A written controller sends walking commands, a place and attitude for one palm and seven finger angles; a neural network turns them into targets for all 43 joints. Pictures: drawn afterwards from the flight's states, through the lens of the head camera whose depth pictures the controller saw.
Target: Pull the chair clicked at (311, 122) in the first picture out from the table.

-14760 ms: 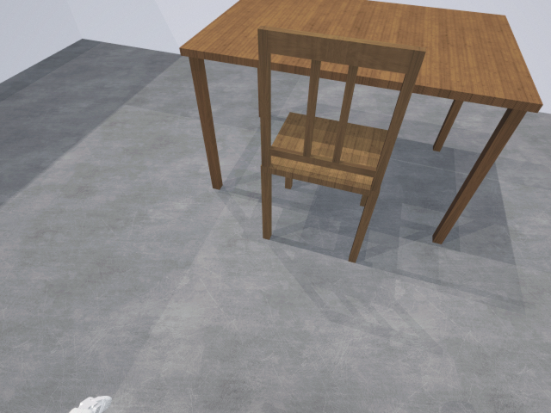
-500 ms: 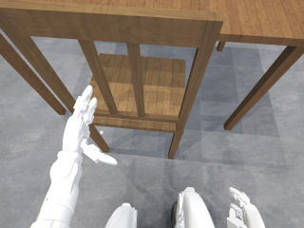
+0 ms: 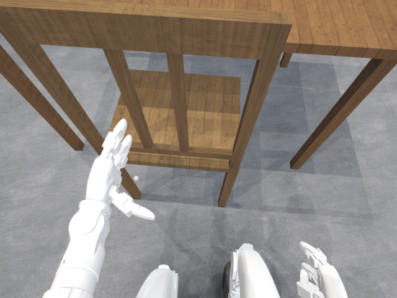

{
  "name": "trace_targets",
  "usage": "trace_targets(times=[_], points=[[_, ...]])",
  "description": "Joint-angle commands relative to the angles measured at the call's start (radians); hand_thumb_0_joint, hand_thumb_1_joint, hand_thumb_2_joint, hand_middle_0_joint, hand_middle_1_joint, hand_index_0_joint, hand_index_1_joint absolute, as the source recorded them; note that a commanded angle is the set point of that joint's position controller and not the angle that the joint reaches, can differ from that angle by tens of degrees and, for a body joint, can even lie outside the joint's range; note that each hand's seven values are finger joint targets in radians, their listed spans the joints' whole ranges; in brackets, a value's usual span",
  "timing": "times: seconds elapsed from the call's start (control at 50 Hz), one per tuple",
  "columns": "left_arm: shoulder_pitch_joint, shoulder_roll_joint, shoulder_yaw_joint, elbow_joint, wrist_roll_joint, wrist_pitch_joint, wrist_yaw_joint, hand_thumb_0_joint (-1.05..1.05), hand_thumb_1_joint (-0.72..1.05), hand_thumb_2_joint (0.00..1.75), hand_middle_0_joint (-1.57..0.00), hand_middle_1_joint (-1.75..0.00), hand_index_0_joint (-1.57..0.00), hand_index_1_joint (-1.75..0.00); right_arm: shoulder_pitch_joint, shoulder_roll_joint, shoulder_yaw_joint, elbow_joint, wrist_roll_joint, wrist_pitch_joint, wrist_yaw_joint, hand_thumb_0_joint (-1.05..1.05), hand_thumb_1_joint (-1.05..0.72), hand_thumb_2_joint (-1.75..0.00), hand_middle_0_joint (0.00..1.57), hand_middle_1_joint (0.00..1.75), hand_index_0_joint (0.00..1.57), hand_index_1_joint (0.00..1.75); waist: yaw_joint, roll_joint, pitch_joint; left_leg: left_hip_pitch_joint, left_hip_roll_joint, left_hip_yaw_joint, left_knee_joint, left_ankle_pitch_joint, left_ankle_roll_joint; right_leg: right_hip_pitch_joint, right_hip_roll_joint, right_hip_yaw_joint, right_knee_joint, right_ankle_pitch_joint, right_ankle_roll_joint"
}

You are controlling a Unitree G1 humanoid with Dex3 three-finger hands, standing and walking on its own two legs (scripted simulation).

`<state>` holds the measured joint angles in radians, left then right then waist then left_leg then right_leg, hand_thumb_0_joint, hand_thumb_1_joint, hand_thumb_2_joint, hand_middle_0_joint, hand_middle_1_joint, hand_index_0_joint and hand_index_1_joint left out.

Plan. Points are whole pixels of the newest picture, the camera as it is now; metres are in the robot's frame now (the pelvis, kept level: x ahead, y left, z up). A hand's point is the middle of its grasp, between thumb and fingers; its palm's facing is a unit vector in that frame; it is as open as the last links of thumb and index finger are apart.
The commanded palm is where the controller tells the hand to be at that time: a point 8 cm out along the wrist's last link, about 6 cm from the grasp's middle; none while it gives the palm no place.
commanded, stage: aim the fingers beside a spindle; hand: left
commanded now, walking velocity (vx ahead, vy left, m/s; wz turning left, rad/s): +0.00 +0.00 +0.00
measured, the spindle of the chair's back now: (134, 108) +0.50 +0.14 +0.03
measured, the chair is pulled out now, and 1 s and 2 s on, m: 0.00 0.00 0.00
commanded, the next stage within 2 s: push the fingers through the gap in 1.52 s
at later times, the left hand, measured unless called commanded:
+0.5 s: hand (130, 167) +0.36 +0.13 +0.03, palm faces -0.09 -0.99 -0.07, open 16.9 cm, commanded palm +0.33 +0.19 +0.02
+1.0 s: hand (132, 172) +0.36 +0.14 +0.00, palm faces -0.12 -0.99 -0.04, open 16.9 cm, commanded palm +0.33 +0.19 +0.02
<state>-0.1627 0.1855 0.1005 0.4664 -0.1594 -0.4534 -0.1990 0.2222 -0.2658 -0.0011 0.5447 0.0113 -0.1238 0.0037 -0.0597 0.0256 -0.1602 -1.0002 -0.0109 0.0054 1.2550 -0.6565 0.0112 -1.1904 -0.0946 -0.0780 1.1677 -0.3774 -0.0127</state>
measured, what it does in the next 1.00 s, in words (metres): stands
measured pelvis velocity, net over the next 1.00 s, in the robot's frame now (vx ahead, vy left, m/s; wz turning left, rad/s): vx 0.01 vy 0.00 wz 0.00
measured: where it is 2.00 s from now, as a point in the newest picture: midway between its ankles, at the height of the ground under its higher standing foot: outside the picture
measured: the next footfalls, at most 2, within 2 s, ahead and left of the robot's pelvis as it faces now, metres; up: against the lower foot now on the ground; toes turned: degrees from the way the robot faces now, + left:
none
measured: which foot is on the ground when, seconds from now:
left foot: down 0.00-1.00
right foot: down 0.00-1.00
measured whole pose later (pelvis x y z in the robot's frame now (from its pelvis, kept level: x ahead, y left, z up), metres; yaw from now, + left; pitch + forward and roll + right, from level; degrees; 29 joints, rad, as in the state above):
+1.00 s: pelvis +0.01 +0.00 +0.00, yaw +0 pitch +24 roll +0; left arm -0.18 0.21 0.12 0.48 -0.17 -0.43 -0.20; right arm 0.21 -0.26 0.00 0.55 0.01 -0.10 0.01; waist -0.06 0.03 -0.16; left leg -1.00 -0.01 0.00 1.26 -0.67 0.01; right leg -1.19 -0.09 -0.09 1.17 -0.39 -0.01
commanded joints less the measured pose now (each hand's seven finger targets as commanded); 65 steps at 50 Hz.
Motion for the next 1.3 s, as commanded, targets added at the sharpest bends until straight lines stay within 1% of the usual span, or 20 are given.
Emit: trace_targets(times=[0.0,0.04,0.14,0.22,0.32,0.34,0.42,0.5,0.54,0.64,0.72,0.74,0.76,0.84,0.9,1.0,1.06,1.18,1.22,1.28], points=[[-0.233,0.188,0.117,-0.309,-0.014,-0.126,0.040,0.00,-0.50,0.30,-0.06,-0.08,-0.06,-0.08,0.027,-0.128,-0.055,-0.123,-0.005,-0.047,-0.009,0.00,-0.90,-0.90,0.20,0.30,0.20,0.30,0.005,-0.002,-0.433,0.004,-0.018,-0.022,-0.201,0.370,-0.009,0.548,0.037,0.067,-0.095,0.190,-0.016],[-0.193,0.188,0.125,-0.308,-0.010,-0.130,0.049,0.00,-0.50,0.30,-0.06,-0.08,-0.06,-0.08,0.029,-0.124,-0.053,-0.122,-0.009,-0.046,-0.006,0.00,-0.90,-0.90,0.20,0.30,0.20,0.30,0.011,0.002,-0.450,0.012,-0.019,-0.020,-0.203,0.391,-0.010,0.569,0.038,0.065,-0.093,0.214,-0.016],[-0.142,0.064,0.004,-0.172,-0.011,-0.068,0.002,0.00,-0.50,0.30,-0.06,-0.08,-0.06,-0.08,0.028,-0.135,-0.053,-0.110,0.006,-0.037,-0.001,0.00,-0.90,-0.90,0.20,0.30,0.20,0.30,-0.029,-0.042,-0.329,-0.018,-0.010,-0.021,-0.214,0.317,-0.008,0.479,0.042,0.046,-0.119,0.124,-0.012],[-0.171,0.056,-0.020,-0.170,-0.018,-0.040,-0.023,0.00,-0.50,0.30,-0.06,-0.08,-0.06,-0.08,0.027,-0.143,-0.057,-0.123,0.012,-0.036,-0.006,0.00,-0.90,-0.90,0.20,0.30,0.20,0.30,-0.031,-0.028,-0.319,-0.016,-0.013,-0.024,-0.214,0.298,-0.009,0.449,0.040,0.043,-0.121,0.090,-0.015],[-0.265,0.179,0.082,-0.339,-0.010,-0.108,0.042,0.00,-0.50,0.30,-0.06,-0.08,-0.06,-0.08,0.034,-0.136,-0.059,-0.120,-0.006,-0.043,-0.012,0.00,-0.90,-0.90,0.20,0.30,0.20,0.30,-0.005,0.037,-0.440,0.048,-0.015,-0.035,-0.199,0.409,-0.018,0.502,0.039,0.047,-0.084,0.191,-0.018],[-0.256,0.176,0.087,-0.358,-0.006,-0.120,0.054,0.00,-0.50,0.30,-0.06,-0.08,-0.06,-0.08,0.038,-0.130,-0.057,-0.121,-0.009,-0.043,-0.010,0.00,-0.90,-0.90,0.20,0.30,0.20,0.30,-0.001,0.033,-0.466,0.066,-0.016,-0.035,-0.199,0.438,-0.018,0.523,0.040,0.049,-0.081,0.220,-0.017],[-0.197,0.156,0.090,-0.276,0.009,-0.117,0.075,0.00,-0.50,0.30,-0.06,-0.08,-0.06,-0.08,0.037,-0.126,-0.055,-0.109,-0.011,-0.035,-0.003,0.00,-0.90,-0.90,0.20,0.30,0.20,0.30,-0.008,-0.008,-0.426,0.036,-0.011,-0.032,-0.199,0.436,-0.017,0.523,0.042,0.043,-0.079,0.230,-0.016],[-0.143,0.070,0.011,-0.127,0.012,-0.043,0.023,0.00,-0.50,0.30,-0.06,-0.08,-0.06,-0.08,0.036,-0.138,-0.055,-0.111,0.005,-0.015,0.003,0.00,-0.90,-0.90,0.20,0.30,0.20,0.30,-0.022,-0.038,-0.333,-0.024,-0.012,-0.018,-0.211,0.344,-0.014,0.483,0.042,0.043,-0.107,0.155,-0.016],[-0.126,0.057,-0.001,-0.122,0.001,-0.025,-0.003,0.00,-0.50,0.30,-0.06,-0.08,-0.06,-0.08,0.036,-0.141,-0.058,-0.122,0.011,-0.012,0.003,0.00,-0.90,-0.90,0.20,0.30,0.20,0.30,-0.021,-0.050,-0.338,-0.026,-0.011,-0.014,-0.211,0.347,-0.011,0.491,0.042,0.044,-0.112,0.161,-0.017],[-0.170,0.120,0.038,-0.344,-0.023,-0.081,0.015,0.00,-0.50,0.30,-0.06,-0.08,-0.06,-0.08,0.038,-0.127,-0.062,-0.142,0.003,-0.023,-0.002,0.00,-0.90,-0.90,0.20,0.30,0.20,0.30,-0.003,0.008,-0.467,0.059,-0.011,-0.024,-0.203,0.469,-0.015,0.557,0.041,0.050,-0.091,0.284,-0.019],[-0.205,0.198,0.116,-0.361,-0.001,-0.130,0.077,0.00,-0.50,0.30,-0.06,-0.08,-0.06,-0.08,0.043,-0.125,-0.058,-0.115,-0.010,-0.031,-0.008,0.00,-0.90,-0.90,0.20,0.30,0.20,0.30,-0.009,-0.011,-0.445,0.031,-0.011,-0.029,-0.188,0.455,-0.014,0.558,0.042,0.053,-0.077,0.284,-0.016],[-0.192,0.166,0.093,-0.332,0.007,-0.129,0.080,0.00,-0.50,0.30,-0.06,-0.08,-0.06,-0.08,0.036,-0.118,-0.054,-0.112,-0.011,-0.030,-0.005,0.00,-0.90,-0.90,0.20,0.30,0.20,0.30,-0.006,0.008,-0.423,0.023,-0.015,-0.023,-0.192,0.433,-0.013,0.551,0.040,0.056,-0.082,0.264,-0.017],[-0.180,0.174,0.108,-0.286,0.011,-0.124,0.083,0.00,-0.50,0.30,-0.06,-0.08,-0.06,-0.08,0.036,-0.120,-0.054,-0.104,-0.009,-0.028,-0.005,0.00,-0.90,-0.90,0.20,0.30,0.20,0.30,-0.011,-0.021,-0.398,0.001,-0.013,-0.021,-0.189,0.410,-0.012,0.544,0.040,0.056,-0.084,0.246,-0.015],[-0.157,0.100,0.046,-0.107,0.013,-0.065,0.029,0.00,-0.50,0.30,-0.06,-0.08,-0.06,-0.08,0.034,-0.135,-0.051,-0.097,0.002,-0.017,-0.002,0.00,-0.90,-0.90,0.20,0.30,0.20,0.30,-0.029,-0.056,-0.315,-0.059,-0.016,-0.009,-0.195,0.313,-0.006,0.502,0.040,0.059,-0.116,0.149,-0.015],[-0.170,0.079,0.013,-0.140,-0.011,-0.039,-0.023,0.00,-0.50,0.30,-0.06,-0.08,-0.06,-0.08,0.032,-0.138,-0.057,-0.114,0.011,-0.017,-0.004,0.00,-0.90,-0.90,0.20,0.30,0.20,0.30,-0.024,-0.027,-0.369,-0.032,-0.017,-0.004,-0.195,0.338,-0.006,0.523,0.039,0.063,-0.122,0.174,-0.015],[-0.168,0.153,0.076,-0.347,-0.040,-0.094,-0.009,0.00,-0.50,0.30,-0.06,-0.08,-0.06,-0.08,0.031,-0.124,-0.060,-0.136,0.003,-0.035,-0.008,0.00,-0.90,-0.90,0.20,0.30,0.20,0.30,0.006,0.007,-0.499,0.036,-0.016,-0.016,-0.200,0.447,-0.010,0.622,0.037,0.068,-0.101,0.300,-0.017],[-0.181,0.190,0.125,-0.322,-0.028,-0.116,0.039,0.00,-0.50,0.30,-0.06,-0.08,-0.06,-0.08,0.031,-0.124,-0.055,-0.114,-0.004,-0.036,-0.009,0.00,-0.90,-0.90,0.20,0.30,0.20,0.30,-0.006,-0.028,-0.436,0.008,-0.013,-0.024,-0.197,0.419,-0.010,0.584,0.040,0.061,-0.097,0.266,-0.014],[-0.184,0.072,0.000,-0.157,0.013,-0.073,0.026,0.00,-0.50,0.30,-0.06,-0.08,-0.06,-0.08,0.028,-0.136,-0.053,-0.102,0.002,-0.028,0.000,0.00,-0.90,-0.90,0.20,0.30,0.20,0.30,-0.033,-0.025,-0.311,-0.014,-0.011,-0.022,-0.207,0.318,-0.010,0.449,0.042,0.040,-0.109,0.116,-0.015],[-0.186,0.050,-0.024,-0.151,0.007,-0.057,0.006,0.00,-0.50,0.30,-0.06,-0.08,-0.06,-0.08,0.032,-0.139,-0.058,-0.109,0.005,-0.027,-0.001,0.00,-0.90,-0.90,0.20,0.30,0.20,0.30,-0.037,-0.016,-0.326,0.001,-0.010,-0.022,-0.206,0.328,-0.010,0.442,0.043,0.037,-0.111,0.118,-0.017],[-0.208,0.077,-0.012,-0.232,-0.003,-0.064,0.003,0.00,-0.50,0.30,-0.06,-0.08,-0.06,-0.08,0.031,-0.139,-0.061,-0.126,0.005,-0.026,-0.004,0.00,-0.90,-0.90,0.20,0.30,0.20,0.30,-0.018,-0.010,-0.395,0.029,-0.011,-0.029,-0.209,0.383,-0.013,0.489,0.041,0.041,-0.100,0.172,-0.019]])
